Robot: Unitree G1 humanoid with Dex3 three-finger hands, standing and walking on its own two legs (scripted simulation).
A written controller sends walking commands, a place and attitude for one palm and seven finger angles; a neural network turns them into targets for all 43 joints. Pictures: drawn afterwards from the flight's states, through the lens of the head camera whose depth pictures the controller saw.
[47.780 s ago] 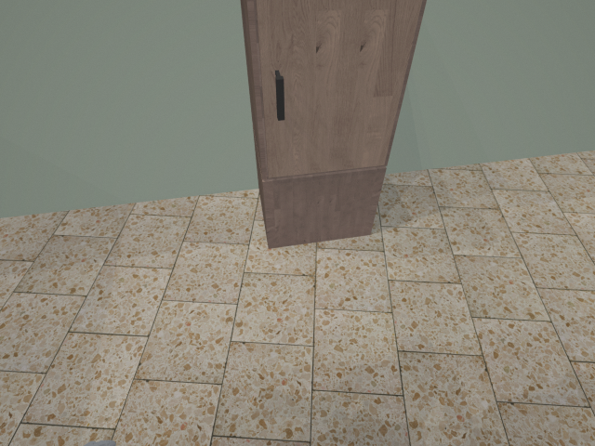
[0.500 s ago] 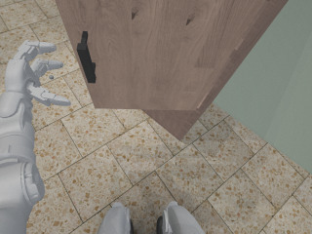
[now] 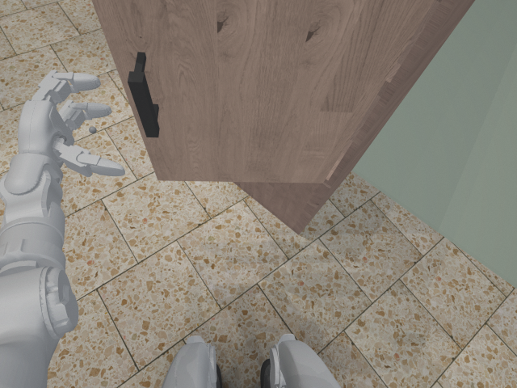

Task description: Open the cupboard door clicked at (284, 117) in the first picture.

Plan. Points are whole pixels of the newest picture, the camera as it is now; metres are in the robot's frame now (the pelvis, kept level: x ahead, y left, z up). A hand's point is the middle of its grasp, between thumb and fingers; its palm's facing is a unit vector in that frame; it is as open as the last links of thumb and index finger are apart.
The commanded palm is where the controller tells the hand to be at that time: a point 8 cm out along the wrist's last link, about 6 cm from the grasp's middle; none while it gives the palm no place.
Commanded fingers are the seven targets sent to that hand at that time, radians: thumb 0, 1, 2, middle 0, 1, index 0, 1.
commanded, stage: slide the fingers in behind the handle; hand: left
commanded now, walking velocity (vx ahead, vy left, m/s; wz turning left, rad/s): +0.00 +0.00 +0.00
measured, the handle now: (147, 97) +0.55 +0.15 +0.06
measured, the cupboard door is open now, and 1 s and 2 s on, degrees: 42 42 42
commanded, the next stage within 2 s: close the thumb around the handle in 1.56 s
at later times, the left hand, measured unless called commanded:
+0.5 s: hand (125, 127) +0.49 +0.18 +0.06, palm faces -0.01 -1.00 -0.01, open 14.0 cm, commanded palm +0.46 +0.22 +0.06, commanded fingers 0.00 -0.50 0.30 -0.30 -1.20 -0.30 -1.20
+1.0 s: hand (146, 129) +0.49 +0.15 +0.05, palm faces -0.02 -1.00 -0.01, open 14.0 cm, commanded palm +0.46 +0.19 +0.06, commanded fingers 0.00 -0.50 0.30 -0.30 -1.20 -0.30 -1.20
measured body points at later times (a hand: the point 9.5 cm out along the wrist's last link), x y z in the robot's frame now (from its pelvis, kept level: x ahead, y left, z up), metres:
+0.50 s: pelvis +0.00 -0.01 +0.00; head +0.13 +0.01 +0.43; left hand +0.48 +0.23 +0.06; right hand +0.03 -0.27 -0.11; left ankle +0.02 +0.07 -0.65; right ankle +0.01 -0.12 -0.65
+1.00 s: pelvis +0.00 -0.02 +0.00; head +0.12 +0.00 +0.43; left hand +0.48 +0.20 +0.06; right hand +0.03 -0.28 -0.12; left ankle +0.02 +0.07 -0.65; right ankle +0.01 -0.12 -0.65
